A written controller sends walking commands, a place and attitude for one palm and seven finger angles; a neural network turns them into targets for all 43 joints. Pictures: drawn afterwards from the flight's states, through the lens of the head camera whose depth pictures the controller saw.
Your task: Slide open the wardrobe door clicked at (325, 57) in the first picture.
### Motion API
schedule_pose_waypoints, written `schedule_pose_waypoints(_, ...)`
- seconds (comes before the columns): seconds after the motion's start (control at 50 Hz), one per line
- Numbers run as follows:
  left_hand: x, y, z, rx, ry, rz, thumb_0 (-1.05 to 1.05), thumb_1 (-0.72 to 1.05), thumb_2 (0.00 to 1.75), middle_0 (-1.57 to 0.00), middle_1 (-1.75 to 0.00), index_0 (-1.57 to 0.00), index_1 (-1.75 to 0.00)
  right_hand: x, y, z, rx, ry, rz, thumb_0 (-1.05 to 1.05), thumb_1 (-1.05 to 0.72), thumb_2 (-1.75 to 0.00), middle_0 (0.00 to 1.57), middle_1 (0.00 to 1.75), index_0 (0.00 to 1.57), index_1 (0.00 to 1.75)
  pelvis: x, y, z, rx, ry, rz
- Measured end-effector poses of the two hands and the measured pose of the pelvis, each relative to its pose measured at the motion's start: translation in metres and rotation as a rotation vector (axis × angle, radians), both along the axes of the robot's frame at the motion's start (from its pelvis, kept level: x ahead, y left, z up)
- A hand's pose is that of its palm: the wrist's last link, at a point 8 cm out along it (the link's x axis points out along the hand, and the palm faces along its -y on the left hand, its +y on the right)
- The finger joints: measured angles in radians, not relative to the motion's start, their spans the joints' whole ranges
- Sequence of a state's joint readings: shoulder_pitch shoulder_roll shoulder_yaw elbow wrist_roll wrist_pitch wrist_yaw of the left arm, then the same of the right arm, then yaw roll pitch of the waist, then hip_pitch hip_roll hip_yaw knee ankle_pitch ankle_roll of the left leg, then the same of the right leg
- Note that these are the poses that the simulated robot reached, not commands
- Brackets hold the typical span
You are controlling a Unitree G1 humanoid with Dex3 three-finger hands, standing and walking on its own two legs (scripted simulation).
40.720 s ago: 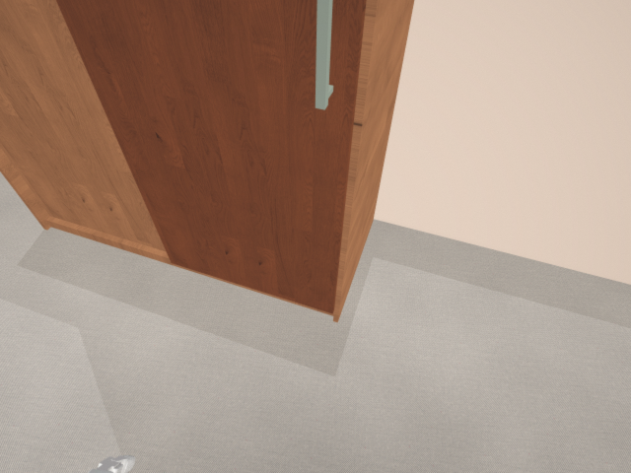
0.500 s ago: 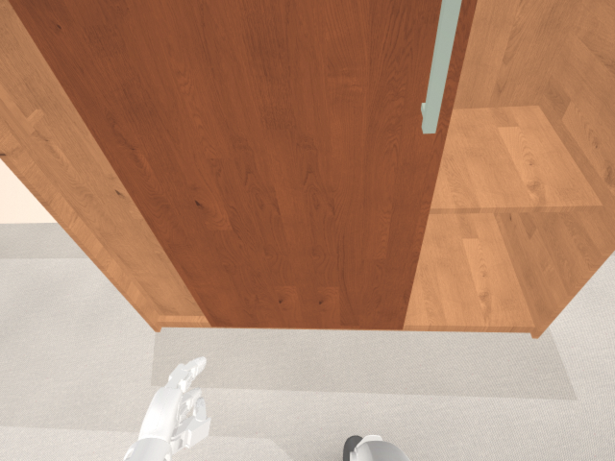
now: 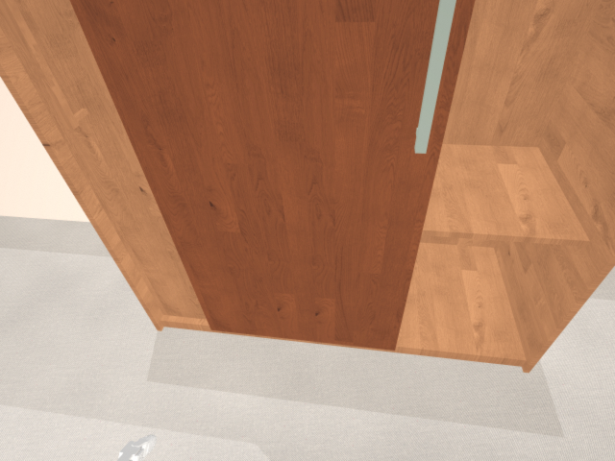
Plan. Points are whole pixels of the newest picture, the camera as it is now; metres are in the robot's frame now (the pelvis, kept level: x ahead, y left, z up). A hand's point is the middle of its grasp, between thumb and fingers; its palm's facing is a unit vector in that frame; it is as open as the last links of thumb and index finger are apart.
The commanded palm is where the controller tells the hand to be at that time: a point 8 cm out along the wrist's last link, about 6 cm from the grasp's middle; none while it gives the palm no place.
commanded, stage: stop stepping back and stand still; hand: right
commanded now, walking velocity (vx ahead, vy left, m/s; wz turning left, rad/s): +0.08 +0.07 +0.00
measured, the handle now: (432, 73) +0.63 -0.19 +0.24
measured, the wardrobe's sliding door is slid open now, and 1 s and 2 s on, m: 0.43 0.43 0.43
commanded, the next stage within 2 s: let the arm hang, fingers relaxed in 0.88 s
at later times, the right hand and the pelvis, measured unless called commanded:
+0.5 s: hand (609, 285) +0.27 -0.31 +0.15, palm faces +0.48 +0.77 -0.42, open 7.5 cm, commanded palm +0.19 -0.34 +0.18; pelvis +0.06 -0.03 +0.00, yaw -2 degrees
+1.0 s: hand (579, 287) +0.28 -0.29 +0.14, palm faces +0.39 +0.78 -0.49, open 7.4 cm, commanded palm none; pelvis +0.07 -0.02 +0.00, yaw -2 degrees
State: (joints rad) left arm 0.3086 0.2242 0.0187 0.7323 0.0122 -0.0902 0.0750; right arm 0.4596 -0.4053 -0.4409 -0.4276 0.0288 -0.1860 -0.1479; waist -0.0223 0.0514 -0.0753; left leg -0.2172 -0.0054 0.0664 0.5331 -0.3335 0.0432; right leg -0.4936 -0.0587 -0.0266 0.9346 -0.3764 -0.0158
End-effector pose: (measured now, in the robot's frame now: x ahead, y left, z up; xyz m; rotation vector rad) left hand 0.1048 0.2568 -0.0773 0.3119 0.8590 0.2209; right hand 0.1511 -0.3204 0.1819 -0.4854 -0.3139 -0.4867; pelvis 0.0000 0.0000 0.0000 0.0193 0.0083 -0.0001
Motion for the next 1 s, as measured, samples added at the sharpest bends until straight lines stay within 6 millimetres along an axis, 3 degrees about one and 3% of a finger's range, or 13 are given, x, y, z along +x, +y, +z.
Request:
schedule_pose_waypoints(0.1, 0.028, -0.019, -0.001, 0.013, -0.118, -0.018, 0.02, 0.90, 0.90, -0.20, -0.30, -0.20, -0.30, 0.017, -0.005, -0.021, 0.078, -0.010, 0.018, 0.01, -0.89, -0.90, 0.21, 0.30, 0.20, 0.30, 0.003, -0.019, -0.014, -0.014, -0.021, -0.020)
schedule_pose_waypoints(0.2, 0.048, -0.055, 0.005, -0.108, -0.162, -0.073, 0.02, 0.90, 0.90, -0.20, -0.30, -0.20, -0.30, 0.024, 0.006, 0.006, -0.056, 0.006, 0.091, 0.02, -0.89, -0.90, 0.21, 0.30, 0.21, 0.30, 0.010, -0.013, -0.005, -0.016, -0.018, -0.026)
schedule_pose_waypoints(0.26, 0.062, -0.067, -0.004, -0.156, -0.156, -0.122, 0.01, 0.90, 0.90, -0.20, -0.30, -0.20, -0.30, 0.022, 0.010, 0.018, -0.158, 0.018, 0.092, 0.02, -0.88, -0.90, 0.21, 0.30, 0.21, 0.30, 0.019, -0.011, -0.010, -0.008, -0.002, -0.028)
schedule_pose_waypoints(0.36, 0.082, -0.072, -0.014, -0.147, -0.065, -0.150, 0.01, 0.90, 0.90, -0.21, -0.30, -0.20, -0.30, 0.033, -0.009, 0.012, -0.091, 0.037, 0.008, 0.01, -0.88, -0.90, 0.21, 0.30, 0.21, 0.30, 0.038, -0.022, -0.004, -0.005, 0.010, -0.030)
schedule_pose_waypoints(0.46, 0.108, -0.071, -0.011, -0.108, -0.084, -0.127, 0.02, 0.90, 0.90, -0.21, -0.30, -0.20, -0.30, 0.062, -0.024, -0.010, -0.016, 0.073, -0.023, 0.01, -0.88, -0.90, 0.21, 0.30, 0.21, 0.30, 0.056, -0.032, -0.006, -0.020, 0.008, -0.034)
schedule_pose_waypoints(0.54, 0.128, -0.073, 0.001, -0.121, -0.120, -0.137, 0.02, 0.90, 0.90, -0.20, -0.30, -0.20, -0.30, 0.084, -0.015, -0.008, -0.030, 0.111, 0.022, 0.01, -0.88, -0.90, 0.21, 0.30, 0.21, 0.30, 0.068, -0.030, 0.000, -0.019, 0.015, -0.041)
schedule_pose_waypoints(0.64, 0.148, -0.067, 0.008, -0.136, -0.146, -0.129, 0.01, 0.90, 0.90, -0.21, -0.30, -0.20, -0.30, 0.095, 0.001, 0.006, -0.111, 0.130, 0.093, 0.02, -0.88, -0.90, 0.21, 0.30, 0.21, 0.30, 0.079, -0.024, 0.002, -0.010, 0.044, -0.030)
schedule_pose_waypoints(0.82, 0.154, -0.044, 0.007, -0.101, -0.129, -0.079, 0.01, 0.90, 0.90, -0.20, -0.30, -0.20, -0.30, 0.097, -0.005, 0.003, -0.110, 0.191, 0.042, 0.01, -0.88, -0.90, 0.21, 0.30, 0.21, 0.30, 0.088, -0.020, 0.004, -0.017, 0.062, -0.025)
schedule_pose_waypoints(1.0, 0.136, -0.038, 0.006, -0.085, -0.109, -0.076, 0.01, 0.90, 0.90, -0.20, -0.30, -0.20, -0.30, 0.085, -0.001, -0.018, -0.032, 0.209, 0.046, 0.01, -0.88, -0.90, 0.21, 0.30, 0.21, 0.30, 0.074, -0.022, 0.004, -0.013, 0.048, -0.039)
